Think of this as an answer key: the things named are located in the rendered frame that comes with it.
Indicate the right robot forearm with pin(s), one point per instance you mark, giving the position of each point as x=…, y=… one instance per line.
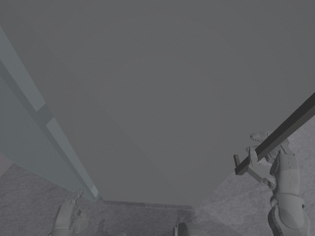
x=287, y=217

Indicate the robot left hand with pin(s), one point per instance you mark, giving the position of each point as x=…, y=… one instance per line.
x=68, y=211

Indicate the fridge door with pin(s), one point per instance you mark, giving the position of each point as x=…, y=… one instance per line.
x=157, y=96

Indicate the robot right hand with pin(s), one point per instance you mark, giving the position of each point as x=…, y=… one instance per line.
x=285, y=166

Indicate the handle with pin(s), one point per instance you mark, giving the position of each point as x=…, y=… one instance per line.
x=299, y=117

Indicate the right robot thigh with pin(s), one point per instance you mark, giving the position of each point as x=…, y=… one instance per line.
x=188, y=229

